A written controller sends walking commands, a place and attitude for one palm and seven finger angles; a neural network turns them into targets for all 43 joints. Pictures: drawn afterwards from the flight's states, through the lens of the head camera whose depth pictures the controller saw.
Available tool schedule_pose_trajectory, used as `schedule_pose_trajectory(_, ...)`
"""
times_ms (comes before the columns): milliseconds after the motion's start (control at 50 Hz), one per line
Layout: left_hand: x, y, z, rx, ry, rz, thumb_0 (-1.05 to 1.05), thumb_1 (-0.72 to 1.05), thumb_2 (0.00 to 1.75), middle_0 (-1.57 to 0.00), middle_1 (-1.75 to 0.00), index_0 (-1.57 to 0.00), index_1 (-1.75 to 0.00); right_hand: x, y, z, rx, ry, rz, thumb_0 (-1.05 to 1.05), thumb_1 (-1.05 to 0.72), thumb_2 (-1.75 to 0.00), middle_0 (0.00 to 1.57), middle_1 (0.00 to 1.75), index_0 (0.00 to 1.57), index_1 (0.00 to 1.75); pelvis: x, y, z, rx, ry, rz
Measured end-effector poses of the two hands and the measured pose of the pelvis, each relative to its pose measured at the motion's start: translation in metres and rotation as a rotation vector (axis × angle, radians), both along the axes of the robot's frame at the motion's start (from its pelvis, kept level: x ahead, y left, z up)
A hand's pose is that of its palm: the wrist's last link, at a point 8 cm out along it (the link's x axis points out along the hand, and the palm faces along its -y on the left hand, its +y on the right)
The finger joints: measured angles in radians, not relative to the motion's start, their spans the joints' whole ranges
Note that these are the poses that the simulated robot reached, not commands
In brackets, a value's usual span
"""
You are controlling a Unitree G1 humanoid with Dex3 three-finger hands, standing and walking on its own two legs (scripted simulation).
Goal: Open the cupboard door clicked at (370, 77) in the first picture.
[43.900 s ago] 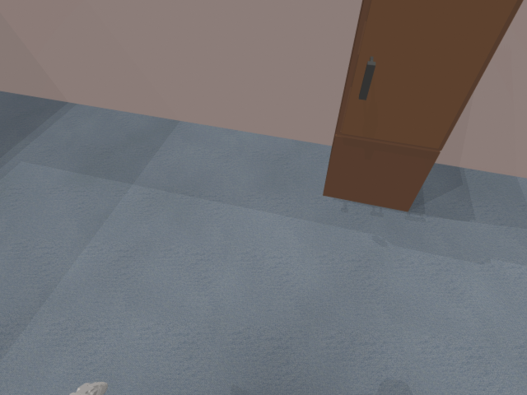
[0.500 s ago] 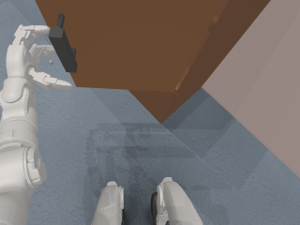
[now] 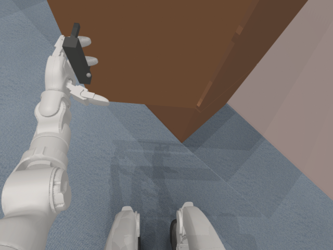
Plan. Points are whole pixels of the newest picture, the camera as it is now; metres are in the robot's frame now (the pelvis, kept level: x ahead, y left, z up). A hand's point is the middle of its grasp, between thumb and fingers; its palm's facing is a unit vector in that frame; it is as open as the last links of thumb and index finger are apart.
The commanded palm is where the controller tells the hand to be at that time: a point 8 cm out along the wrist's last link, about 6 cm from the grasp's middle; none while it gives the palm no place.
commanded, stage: slide the fingers in behind the handle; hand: left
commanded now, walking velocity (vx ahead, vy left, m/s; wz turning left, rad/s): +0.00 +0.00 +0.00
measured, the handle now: (81, 55) +0.55 +0.19 +0.04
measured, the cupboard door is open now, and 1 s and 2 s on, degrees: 46 46 79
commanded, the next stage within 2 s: close the thumb around the handle in 0.34 s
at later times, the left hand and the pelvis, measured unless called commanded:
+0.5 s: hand (88, 77) +0.50 +0.17 +0.03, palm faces +0.01 -1.00 -0.01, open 14.0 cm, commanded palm +0.48 +0.20 +0.04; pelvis -0.01 -0.01 +0.00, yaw -1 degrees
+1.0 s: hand (86, 78) +0.49 +0.17 +0.04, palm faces +0.00 -1.00 -0.01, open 6.5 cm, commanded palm +0.48 +0.21 +0.04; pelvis -0.01 -0.01 +0.00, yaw -1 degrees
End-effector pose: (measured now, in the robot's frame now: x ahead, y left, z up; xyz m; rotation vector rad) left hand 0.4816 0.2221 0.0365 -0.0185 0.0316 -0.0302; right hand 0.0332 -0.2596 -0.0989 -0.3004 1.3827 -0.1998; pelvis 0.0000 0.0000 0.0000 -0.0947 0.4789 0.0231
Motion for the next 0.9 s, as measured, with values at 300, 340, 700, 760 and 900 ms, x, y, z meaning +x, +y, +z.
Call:
schedule_pose_trajectory(300, -0.001, 0.001, -0.004, 0.032, 0.002, 0.024, -0.02, -0.50, 0.30, -0.30, -1.20, -0.29, -1.20, -0.024, -0.002, -0.007, 0.023, 0.001, -0.050, 0.00, -0.91, -0.90, 0.20, 0.30, 0.21, 0.30, -0.006, -0.005, -0.006, 0.022, -0.004, -0.034)
schedule_pose_trajectory(340, -0.001, 0.001, -0.005, 0.034, 0.002, 0.025, -0.02, -0.50, 0.30, -0.30, -1.20, -0.29, -1.20, -0.027, -0.005, -0.007, 0.016, 0.007, -0.051, 0.00, -0.91, -0.90, 0.20, 0.30, 0.21, 0.30, -0.007, -0.006, -0.006, 0.022, -0.004, -0.033)
schedule_pose_trajectory(700, -0.005, 0.002, -0.001, 0.032, -0.004, 0.030, -0.02, -0.20, 0.43, -0.31, -1.23, -0.30, -1.24, -0.022, -0.016, -0.001, -0.012, -0.020, -0.040, 0.00, -0.91, -0.90, 0.20, 0.30, 0.21, 0.30, -0.008, -0.010, -0.004, 0.023, -0.010, -0.030)
schedule_pose_trajectory(760, -0.006, 0.002, -0.001, 0.030, -0.004, 0.031, -0.01, -0.06, 0.49, -0.32, -1.25, -0.31, -1.25, -0.020, -0.015, -0.002, -0.009, -0.025, -0.036, 0.00, -0.91, -0.90, 0.20, 0.30, 0.21, 0.30, -0.008, -0.010, -0.005, 0.023, -0.009, -0.029)
schedule_pose_trajectory(900, -0.008, 0.004, 0.000, 0.028, -0.010, 0.027, -0.01, 0.31, 0.65, -0.35, -1.29, -0.34, -1.29, -0.015, -0.012, -0.004, -0.001, -0.039, -0.034, 0.00, -0.91, -0.90, 0.20, 0.30, 0.21, 0.30, -0.008, -0.009, -0.005, 0.024, -0.012, -0.032)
